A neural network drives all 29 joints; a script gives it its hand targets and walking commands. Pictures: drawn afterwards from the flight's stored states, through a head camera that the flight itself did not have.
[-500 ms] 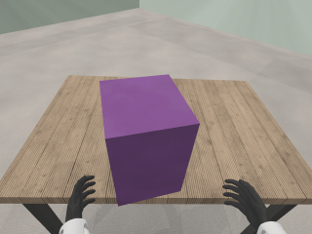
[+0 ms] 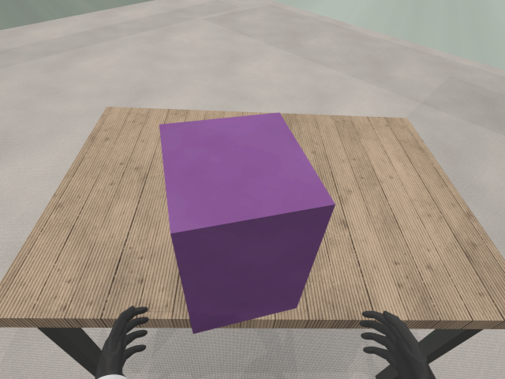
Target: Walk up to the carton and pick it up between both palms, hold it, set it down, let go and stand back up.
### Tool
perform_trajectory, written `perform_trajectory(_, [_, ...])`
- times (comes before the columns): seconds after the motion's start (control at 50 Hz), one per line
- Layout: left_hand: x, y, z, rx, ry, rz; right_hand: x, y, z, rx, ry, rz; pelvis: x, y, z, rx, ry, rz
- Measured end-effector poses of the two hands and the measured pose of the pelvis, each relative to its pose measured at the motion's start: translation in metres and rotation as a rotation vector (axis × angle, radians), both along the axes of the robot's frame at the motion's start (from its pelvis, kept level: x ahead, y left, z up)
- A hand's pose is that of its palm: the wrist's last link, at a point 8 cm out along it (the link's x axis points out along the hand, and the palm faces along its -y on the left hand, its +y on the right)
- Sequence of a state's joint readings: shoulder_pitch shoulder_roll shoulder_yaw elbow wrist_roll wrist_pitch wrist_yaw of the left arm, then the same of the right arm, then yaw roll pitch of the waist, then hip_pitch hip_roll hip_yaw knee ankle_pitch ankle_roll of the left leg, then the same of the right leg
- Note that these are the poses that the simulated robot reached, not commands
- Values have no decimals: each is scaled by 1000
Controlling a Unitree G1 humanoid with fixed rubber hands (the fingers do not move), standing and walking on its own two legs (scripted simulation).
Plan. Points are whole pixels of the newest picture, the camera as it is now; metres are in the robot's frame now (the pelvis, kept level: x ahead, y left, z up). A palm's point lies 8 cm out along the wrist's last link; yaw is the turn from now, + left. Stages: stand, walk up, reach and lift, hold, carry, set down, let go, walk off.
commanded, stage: set down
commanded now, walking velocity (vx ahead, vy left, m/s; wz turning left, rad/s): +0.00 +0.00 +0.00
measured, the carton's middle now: (235, 225) +0.36 +0.04 +0.06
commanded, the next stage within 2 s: let go in 1.02 s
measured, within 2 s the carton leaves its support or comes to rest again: neither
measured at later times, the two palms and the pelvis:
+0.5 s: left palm (104, 370) +0.16 +0.22 -0.04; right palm (395, 377) +0.17 -0.21 -0.05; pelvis +0.00 +0.01 +0.00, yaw +0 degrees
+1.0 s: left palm (100, 376) +0.16 +0.23 -0.07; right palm out of the picture +0.14 -0.21 -0.08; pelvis -0.01 +0.02 +0.00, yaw -1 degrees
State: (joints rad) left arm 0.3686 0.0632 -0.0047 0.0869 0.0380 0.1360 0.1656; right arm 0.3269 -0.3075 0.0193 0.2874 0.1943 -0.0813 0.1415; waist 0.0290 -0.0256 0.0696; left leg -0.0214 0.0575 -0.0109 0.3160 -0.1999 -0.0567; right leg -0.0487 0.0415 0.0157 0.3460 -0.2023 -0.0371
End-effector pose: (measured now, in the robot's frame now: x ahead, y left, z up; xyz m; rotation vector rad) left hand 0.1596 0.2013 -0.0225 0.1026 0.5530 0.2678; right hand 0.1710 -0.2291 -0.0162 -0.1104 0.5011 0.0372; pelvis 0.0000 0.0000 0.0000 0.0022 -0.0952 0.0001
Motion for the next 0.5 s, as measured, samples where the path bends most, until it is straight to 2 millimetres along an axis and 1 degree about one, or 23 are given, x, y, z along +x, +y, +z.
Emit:
perform_trajectory(0.24, [0,13,-16,2,58,-32,-2,6,-13,-34,30,-15,3,5,0,-2,-7,-1])
perform_trajectory(0.36, [0,16,-16,5,63,-45,-3,9,-18,-42,43,-18,3,9,-1,-2,-12,-5])
perform_trajectory(0.5, [0,19,-17,8,64,-71,-4,15,-29,-55,67,-11,0,14,-1,0,-21,-2])
